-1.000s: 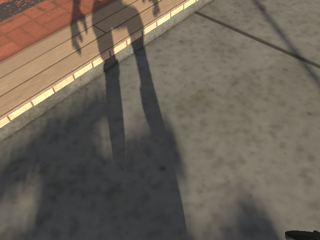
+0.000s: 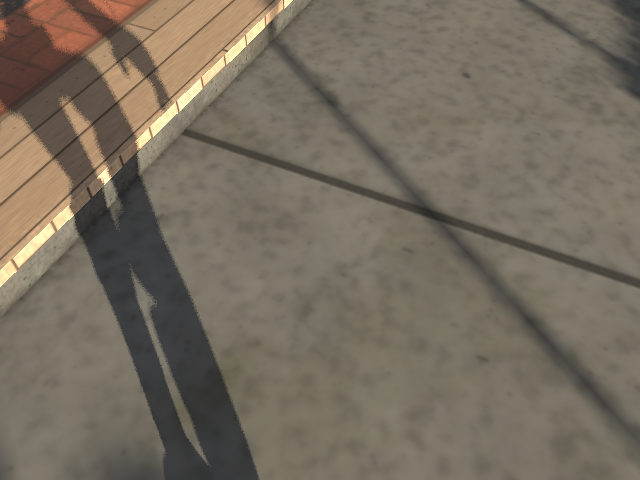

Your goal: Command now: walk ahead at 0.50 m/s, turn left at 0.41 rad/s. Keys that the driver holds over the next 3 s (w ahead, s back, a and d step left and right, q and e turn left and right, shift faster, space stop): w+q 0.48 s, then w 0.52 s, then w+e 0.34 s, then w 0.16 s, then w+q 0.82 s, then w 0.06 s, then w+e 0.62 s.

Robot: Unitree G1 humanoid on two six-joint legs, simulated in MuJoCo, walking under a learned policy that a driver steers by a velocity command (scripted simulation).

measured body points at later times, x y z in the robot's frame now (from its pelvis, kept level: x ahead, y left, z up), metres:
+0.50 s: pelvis +0.30 +0.05 +0.00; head +0.33 +0.08 +0.45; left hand +0.44 +0.35 -0.08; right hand +0.44 -0.20 -0.10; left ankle +0.23 +0.12 -0.74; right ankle +0.52 -0.08 -0.69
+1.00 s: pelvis +0.58 +0.10 +0.00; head +0.61 +0.10 +0.45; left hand +0.48 +0.36 -0.12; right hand +0.86 -0.04 -0.08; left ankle +0.67 +0.31 -0.69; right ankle +0.56 -0.02 -0.74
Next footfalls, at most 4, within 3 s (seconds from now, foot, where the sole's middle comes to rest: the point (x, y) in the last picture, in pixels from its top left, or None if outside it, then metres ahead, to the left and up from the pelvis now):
0.18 left None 0.27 0.13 -0.78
0.64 right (357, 431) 0.59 -0.01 -0.78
1.14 left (215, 358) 0.76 0.33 -0.78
1.64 right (308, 249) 1.10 0.13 -0.78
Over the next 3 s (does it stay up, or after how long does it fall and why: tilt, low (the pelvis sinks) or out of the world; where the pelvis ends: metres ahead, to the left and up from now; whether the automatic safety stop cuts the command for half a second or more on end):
stays up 1.58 0.51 0.01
